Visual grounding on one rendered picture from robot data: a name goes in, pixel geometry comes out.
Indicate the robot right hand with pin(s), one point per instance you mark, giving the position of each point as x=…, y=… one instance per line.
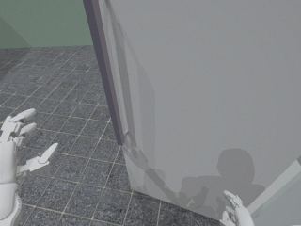
x=240, y=216

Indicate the fridge door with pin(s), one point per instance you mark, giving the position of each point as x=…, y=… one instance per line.
x=210, y=92

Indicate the left robot forearm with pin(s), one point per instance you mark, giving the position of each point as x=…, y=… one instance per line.
x=11, y=207

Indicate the handle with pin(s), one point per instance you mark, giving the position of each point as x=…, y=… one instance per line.
x=95, y=23

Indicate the robot left hand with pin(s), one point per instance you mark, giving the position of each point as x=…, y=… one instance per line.
x=12, y=140

